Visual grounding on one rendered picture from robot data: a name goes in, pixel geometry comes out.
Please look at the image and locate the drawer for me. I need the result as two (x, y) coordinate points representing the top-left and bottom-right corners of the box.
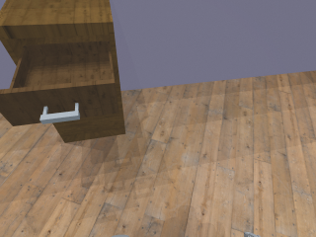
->
(0, 40), (119, 126)

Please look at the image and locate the cabinet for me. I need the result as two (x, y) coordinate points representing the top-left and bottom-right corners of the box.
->
(0, 0), (125, 143)

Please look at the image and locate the handle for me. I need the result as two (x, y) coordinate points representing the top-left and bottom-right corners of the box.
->
(39, 103), (80, 124)

